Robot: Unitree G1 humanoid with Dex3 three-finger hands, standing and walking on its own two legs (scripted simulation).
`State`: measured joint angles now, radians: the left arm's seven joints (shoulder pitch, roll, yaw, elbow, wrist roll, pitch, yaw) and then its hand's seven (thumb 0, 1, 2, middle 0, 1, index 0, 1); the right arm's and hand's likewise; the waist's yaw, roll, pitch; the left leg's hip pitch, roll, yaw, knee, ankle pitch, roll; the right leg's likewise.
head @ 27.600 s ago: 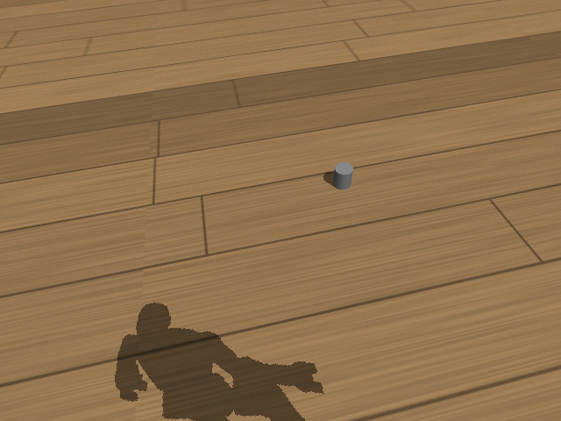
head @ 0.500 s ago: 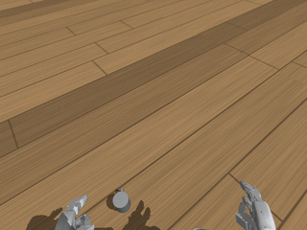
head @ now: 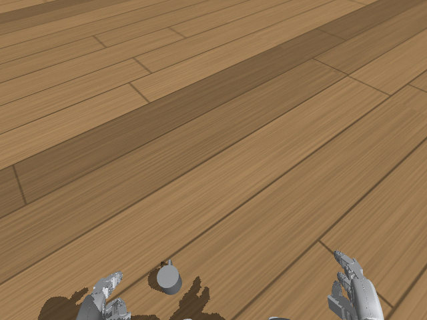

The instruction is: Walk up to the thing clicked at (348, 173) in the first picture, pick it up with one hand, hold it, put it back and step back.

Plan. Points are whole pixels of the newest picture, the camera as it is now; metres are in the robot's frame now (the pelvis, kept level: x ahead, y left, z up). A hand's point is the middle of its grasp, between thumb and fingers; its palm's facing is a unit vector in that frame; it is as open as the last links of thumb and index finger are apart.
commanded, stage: home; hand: left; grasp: from above
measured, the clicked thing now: (170, 275) +0.42 +0.21 -0.66
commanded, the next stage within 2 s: stand in 0.60 s
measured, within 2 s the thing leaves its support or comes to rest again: neither
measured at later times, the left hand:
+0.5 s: hand (127, 316) +0.17 +0.18 -0.05, palm faces +0.04 -0.98 -0.20, open 7.4 cm
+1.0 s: hand out of the picture +0.10 +0.24 -0.11, palm faces +0.03 -0.94 -0.33, open 7.4 cm
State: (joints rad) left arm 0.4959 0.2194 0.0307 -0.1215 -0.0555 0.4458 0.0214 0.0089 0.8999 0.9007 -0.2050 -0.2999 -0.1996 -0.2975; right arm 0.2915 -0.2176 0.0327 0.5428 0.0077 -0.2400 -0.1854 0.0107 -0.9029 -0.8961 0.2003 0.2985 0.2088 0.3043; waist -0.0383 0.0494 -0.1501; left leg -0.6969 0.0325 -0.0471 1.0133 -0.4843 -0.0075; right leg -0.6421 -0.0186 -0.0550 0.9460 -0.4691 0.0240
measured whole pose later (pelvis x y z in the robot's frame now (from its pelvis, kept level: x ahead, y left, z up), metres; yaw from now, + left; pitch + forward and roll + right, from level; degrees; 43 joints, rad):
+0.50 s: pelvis +0.00 +0.00 +0.00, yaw +0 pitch +10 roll -3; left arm 0.50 0.22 0.03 -0.12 -0.05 0.45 0.02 0.01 0.90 0.90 -0.20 -0.30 -0.20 -0.30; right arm 0.29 -0.22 0.03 0.54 0.01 -0.23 -0.18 0.01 -0.90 -0.90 0.20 0.30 0.21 0.30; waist -0.04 0.05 -0.16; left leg -0.69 0.03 -0.04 1.02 -0.49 -0.01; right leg -0.64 -0.02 -0.05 0.94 -0.47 0.03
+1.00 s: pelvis -0.01 +0.01 +0.03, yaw +0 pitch -1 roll +0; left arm 0.22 0.29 0.05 0.75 0.05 0.06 0.04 0.01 0.90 0.90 -0.21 -0.30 -0.20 -0.30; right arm 0.20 -0.29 -0.04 0.89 -0.06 -0.03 -0.01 0.01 -0.90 -0.90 0.20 0.30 0.21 0.30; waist 0.02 -0.01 0.03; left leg -0.37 -0.01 0.00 0.75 -0.37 0.02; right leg -0.35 -0.06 -0.02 0.73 -0.37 0.04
